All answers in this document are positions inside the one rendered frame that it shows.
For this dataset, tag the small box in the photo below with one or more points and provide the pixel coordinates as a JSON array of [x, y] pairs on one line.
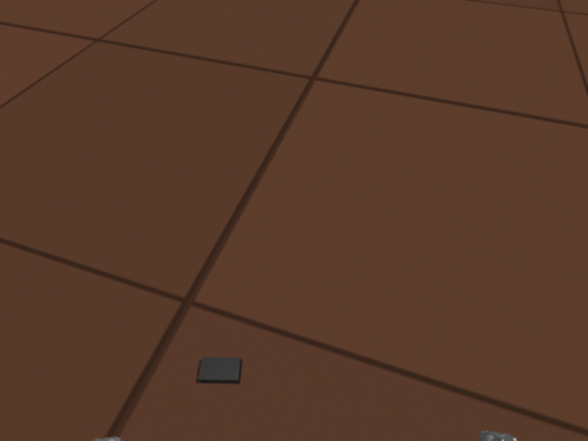
[[220, 370]]

